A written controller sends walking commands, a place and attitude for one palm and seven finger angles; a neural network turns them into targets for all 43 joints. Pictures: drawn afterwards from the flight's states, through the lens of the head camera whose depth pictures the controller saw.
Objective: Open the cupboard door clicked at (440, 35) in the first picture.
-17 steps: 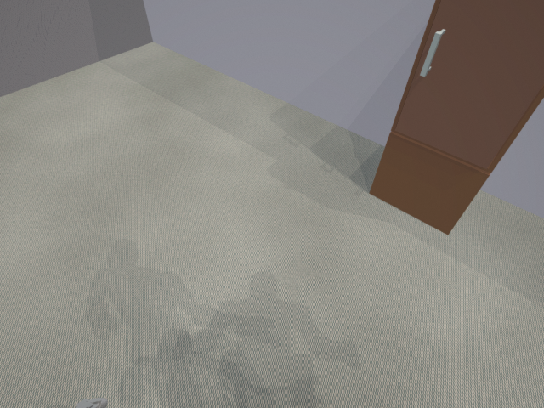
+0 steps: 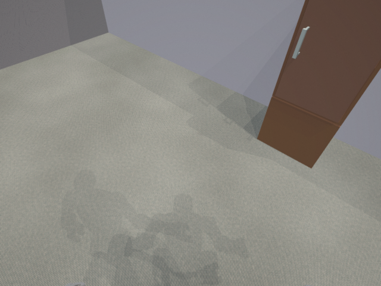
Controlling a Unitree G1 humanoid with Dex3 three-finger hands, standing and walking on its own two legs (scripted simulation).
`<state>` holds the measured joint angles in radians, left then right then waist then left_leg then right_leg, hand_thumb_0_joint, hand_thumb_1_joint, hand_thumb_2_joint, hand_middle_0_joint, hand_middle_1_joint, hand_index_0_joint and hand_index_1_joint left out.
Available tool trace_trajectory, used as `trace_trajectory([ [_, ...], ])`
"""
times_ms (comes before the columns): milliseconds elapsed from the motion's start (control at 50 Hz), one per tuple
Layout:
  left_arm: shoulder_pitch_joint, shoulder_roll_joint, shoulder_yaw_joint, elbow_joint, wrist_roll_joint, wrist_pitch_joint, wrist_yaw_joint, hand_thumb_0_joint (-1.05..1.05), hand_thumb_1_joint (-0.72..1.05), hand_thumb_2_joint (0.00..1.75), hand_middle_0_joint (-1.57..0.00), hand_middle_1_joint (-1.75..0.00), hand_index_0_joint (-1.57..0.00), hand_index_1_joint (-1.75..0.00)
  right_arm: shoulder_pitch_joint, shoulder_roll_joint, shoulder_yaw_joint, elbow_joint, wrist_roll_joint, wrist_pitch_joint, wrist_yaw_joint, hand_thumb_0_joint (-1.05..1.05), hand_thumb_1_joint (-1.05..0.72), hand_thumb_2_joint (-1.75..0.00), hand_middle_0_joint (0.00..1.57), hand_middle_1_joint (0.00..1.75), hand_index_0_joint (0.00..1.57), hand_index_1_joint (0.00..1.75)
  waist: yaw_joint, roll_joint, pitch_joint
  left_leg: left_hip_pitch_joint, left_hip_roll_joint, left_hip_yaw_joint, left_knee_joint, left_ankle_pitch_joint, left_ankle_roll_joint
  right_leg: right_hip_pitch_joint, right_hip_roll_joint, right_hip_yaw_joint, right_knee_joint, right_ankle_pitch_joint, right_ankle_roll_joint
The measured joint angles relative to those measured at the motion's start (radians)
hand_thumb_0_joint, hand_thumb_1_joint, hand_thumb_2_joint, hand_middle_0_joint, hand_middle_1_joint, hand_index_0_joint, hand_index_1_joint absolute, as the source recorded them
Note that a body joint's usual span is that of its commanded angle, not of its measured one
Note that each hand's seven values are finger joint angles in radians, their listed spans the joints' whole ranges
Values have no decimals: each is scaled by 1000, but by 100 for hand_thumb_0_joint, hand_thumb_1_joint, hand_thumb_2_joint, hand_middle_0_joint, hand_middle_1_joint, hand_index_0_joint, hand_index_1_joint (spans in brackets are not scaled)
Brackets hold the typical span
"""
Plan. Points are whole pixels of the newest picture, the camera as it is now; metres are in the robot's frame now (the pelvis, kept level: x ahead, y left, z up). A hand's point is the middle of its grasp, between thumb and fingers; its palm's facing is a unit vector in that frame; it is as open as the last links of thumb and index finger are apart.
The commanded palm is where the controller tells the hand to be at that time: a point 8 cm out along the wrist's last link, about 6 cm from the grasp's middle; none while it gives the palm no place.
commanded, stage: stand and wait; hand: left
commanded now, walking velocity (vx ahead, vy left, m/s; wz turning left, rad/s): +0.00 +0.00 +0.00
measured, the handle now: (301, 42) +1.21 -0.48 +0.00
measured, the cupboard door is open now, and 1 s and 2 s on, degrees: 0 0 0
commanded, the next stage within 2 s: look at it before walking up in 0.48 s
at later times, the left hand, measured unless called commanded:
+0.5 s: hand out of the picture +0.06 +0.25 -0.15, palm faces -0.04 -0.94 -0.34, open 7.4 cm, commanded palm none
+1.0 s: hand out of the picture +0.07 +0.24 -0.15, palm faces -0.03 -0.94 -0.33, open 7.4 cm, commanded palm none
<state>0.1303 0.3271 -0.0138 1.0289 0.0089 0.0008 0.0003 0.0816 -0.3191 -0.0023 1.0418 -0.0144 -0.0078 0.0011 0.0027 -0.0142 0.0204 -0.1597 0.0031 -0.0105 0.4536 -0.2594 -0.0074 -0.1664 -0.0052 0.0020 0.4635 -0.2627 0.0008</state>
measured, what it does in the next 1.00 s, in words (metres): stands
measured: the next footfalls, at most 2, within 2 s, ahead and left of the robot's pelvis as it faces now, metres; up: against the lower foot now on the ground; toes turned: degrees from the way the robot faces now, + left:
right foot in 1.72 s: +0.19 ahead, -0.16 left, +0.00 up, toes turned -17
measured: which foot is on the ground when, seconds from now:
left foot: down 0.00-1.00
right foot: down 0.00-1.00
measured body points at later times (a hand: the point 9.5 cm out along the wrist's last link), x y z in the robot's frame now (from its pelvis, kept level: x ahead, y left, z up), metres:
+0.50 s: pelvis -0.01 +0.00 +0.00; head -0.01 +0.00 +0.45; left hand +0.07 +0.29 -0.13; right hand +0.06 -0.30 -0.13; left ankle -0.01 +0.13 -0.74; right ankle -0.01 -0.12 -0.74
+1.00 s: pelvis -0.01 -0.01 +0.00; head +0.00 -0.01 +0.45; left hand +0.08 +0.29 -0.13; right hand +0.08 -0.31 -0.13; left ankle -0.01 +0.13 -0.74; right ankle -0.01 -0.12 -0.74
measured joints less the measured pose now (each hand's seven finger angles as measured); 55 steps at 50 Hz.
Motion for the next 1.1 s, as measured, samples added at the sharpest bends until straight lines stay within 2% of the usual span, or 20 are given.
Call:
trace_trajectory([
  [360, 16, 23, 6, 53, -2, 3, -2, 1, 91, 89, -21, -30, -20, -30, 44, -22, -2, 70, 4, 5, 1, 1, -90, -90, 20, 30, 20, 30, -6, 6, 20, 7, 6, 1, -39, 34, -4, 7, 5, 1, -40, 35, -3],
  [1100, 3, 15, 5, 59, 0, -5, -3, 1, 91, 89, -21, -30, -20, -30, 19, -23, 2, 72, 6, -1, 1, 0, -90, -89, 20, 30, 20, 30, -3, 11, 15, 28, 18, 2, -78, 50, -16, 22, 17, 2, -72, 50, -14],
])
